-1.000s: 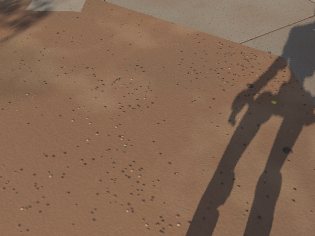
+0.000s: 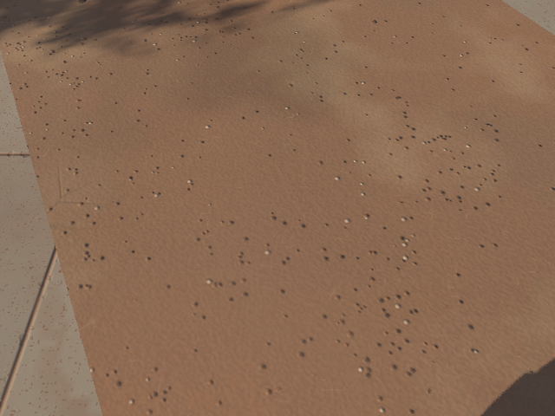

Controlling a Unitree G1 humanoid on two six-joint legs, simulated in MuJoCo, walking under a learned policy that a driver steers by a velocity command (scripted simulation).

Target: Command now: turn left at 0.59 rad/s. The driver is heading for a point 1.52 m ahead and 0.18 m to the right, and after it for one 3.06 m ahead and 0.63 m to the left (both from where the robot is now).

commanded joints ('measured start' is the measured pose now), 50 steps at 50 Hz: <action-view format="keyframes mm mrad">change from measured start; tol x16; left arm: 1 15 181 50 -46 3 -7 -7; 25 -58 98 16 -8 -5 26 -55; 33 332 246 65 84 -6 -31 -57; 50 301 182 47 137 -24 -61 -14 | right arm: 1 -28 -58 -5 -96 10 -20 0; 6 69 -257 -39 -110 -8 -68 -29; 17 12 -29 45 -36 -10 -94 -68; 26 122 -136 -5 41 -17 -102 -71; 50 -324 -75 47 -110 -9 -135 -8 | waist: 1 15 -191 -99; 4 -33 -121 -121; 6 -28 323 -89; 9 -16 104 -48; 30 36 40 -6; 33 134 -298 -39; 37 13 -76 76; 50 64 -131 46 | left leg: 1 47 -15 61 -128 -23 26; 4 252 -45 57 -451 177 63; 6 383 385 -527 -616 511 211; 12 302 181 -184 -565 733 222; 19 248 186 -147 -586 473 213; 24 320 301 -338 -713 -154 290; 30 173 239 -137 -650 -45 221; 33 -396 -45 127 -5 -122 77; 35 -451 32 -29 112 8 69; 50 -208 -15 40 -250 391 26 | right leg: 1 90 -259 171 -95 291 -175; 4 4 -222 100 54 272 -88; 6 -378 19 -23 386 -380 61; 12 -250 6 151 581 -140 59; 20 -87 44 140 261 -191 43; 26 -260 21 153 283 -289 -33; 31 238 90 102 -60 -120 -95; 33 485 -323 820 -305 -545 -234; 41 299 -107 464 -263 332 -183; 50 251 -100 501 -209 585 -148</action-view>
